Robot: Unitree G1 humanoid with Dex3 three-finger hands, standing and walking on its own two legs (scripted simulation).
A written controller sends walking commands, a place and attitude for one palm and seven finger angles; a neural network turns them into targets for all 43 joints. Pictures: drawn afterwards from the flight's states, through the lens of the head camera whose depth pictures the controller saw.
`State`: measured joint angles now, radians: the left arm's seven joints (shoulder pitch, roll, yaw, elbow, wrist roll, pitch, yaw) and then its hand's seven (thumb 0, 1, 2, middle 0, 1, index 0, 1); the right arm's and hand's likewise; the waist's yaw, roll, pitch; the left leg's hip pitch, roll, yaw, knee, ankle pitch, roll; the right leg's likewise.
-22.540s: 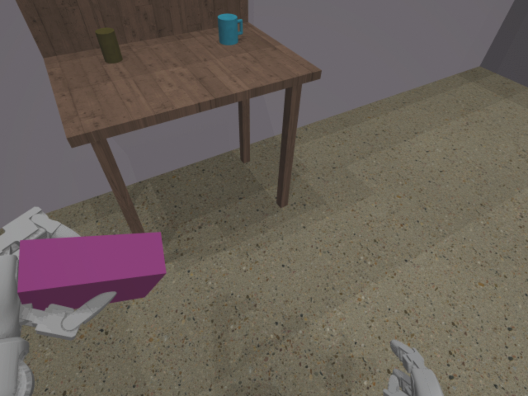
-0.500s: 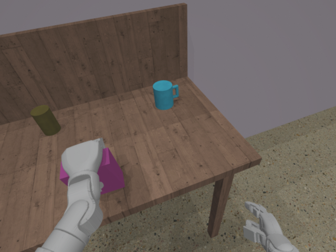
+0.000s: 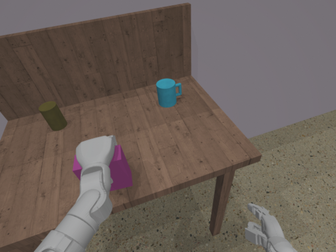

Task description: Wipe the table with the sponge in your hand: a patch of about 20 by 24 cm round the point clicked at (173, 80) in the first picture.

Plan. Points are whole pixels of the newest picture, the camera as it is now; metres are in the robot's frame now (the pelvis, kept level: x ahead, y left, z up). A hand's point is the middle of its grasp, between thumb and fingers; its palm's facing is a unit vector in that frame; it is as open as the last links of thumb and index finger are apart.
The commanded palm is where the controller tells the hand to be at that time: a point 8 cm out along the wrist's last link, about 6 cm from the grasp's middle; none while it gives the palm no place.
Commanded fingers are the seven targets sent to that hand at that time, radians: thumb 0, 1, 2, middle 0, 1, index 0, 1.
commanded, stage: slide across to the third lane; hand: left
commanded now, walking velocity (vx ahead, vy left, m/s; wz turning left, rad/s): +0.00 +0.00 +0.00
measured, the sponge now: (108, 175) +0.30 +0.22 +0.01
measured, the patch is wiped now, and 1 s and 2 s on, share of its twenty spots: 0.70 0.85 1.00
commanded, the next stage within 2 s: wipe forward along the third lane in 0.26 s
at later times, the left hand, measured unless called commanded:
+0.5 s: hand (121, 156) +0.33 +0.18 +0.06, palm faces +0.01 -0.06 -1.00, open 9.0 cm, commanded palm +0.31 +0.16 +0.11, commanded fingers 0.00 0.10 1.30 -1.20 -1.60 -1.20 -1.60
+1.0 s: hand (123, 143) +0.38 +0.19 +0.06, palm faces -0.06 -0.02 -1.00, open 9.1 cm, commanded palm +0.37 +0.18 +0.10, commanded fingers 0.00 0.10 1.30 -1.20 -1.60 -1.20 -1.60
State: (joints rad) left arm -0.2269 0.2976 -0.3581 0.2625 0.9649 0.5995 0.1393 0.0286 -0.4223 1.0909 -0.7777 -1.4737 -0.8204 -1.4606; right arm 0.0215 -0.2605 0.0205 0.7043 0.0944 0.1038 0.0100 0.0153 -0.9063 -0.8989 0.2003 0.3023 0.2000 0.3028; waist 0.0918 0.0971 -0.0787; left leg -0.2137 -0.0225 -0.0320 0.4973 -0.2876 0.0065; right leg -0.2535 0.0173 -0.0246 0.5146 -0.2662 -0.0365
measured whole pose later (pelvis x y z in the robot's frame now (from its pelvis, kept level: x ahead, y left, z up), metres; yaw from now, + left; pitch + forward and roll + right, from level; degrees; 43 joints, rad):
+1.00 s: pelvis -0.03 -0.02 -0.01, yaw -1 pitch +5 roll +1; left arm -0.70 0.26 -0.22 0.93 0.95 0.46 0.21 0.00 -0.53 1.16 -0.86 -1.42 -0.89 -1.38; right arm 0.14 -0.26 0.01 0.78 0.08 0.09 -0.05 0.01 -0.91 -0.90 0.20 0.30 0.20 0.30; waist 0.00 0.06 -0.11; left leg -0.39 0.00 -0.02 0.54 -0.25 -0.01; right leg -0.44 0.04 -0.02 0.56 -0.22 -0.06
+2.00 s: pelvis -0.01 +0.00 -0.01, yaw -3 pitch +15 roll -1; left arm -1.03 0.47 -0.06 1.29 1.01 0.35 0.22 0.02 -0.53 1.17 -0.86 -1.41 -0.89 -1.40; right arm 0.27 -0.27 0.01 0.80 0.06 0.03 -0.01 0.01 -0.91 -0.90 0.20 0.30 0.20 0.30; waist -0.13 0.05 -0.13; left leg -0.57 0.01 0.00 0.60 -0.29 0.01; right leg -0.59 0.05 0.00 0.54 -0.21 -0.03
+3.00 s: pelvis +0.04 +0.02 +0.00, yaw -1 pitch +7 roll -1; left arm -0.56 0.22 -0.35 0.65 0.96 0.62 0.21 0.02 -0.41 1.08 -0.77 -1.46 -0.80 -1.48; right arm 0.03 -0.25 0.02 0.70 0.08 0.21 0.03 0.01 -0.91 -0.90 0.20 0.30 0.20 0.30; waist 0.05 0.06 -0.15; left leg -0.29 -0.02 -0.02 0.50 -0.33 0.03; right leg -0.31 0.02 -0.01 0.46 -0.27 -0.01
